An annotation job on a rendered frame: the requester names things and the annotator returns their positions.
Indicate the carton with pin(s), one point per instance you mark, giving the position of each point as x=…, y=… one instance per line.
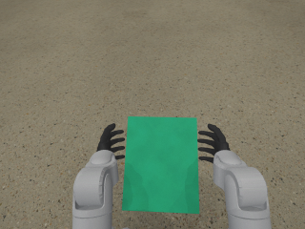
x=161, y=165

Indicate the left robot forearm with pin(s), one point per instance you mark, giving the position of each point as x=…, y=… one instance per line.
x=92, y=194

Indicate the right robot forearm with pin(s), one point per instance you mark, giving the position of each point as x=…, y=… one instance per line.
x=246, y=192

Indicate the robot left hand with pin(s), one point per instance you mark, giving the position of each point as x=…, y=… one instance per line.
x=106, y=143

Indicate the robot right hand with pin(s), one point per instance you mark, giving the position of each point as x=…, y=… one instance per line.
x=219, y=142

